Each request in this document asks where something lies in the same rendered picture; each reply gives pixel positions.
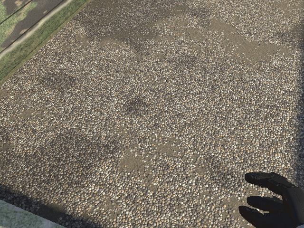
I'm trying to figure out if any robot right hand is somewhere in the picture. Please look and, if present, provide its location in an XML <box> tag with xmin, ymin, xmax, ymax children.
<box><xmin>238</xmin><ymin>172</ymin><xmax>304</xmax><ymax>228</ymax></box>

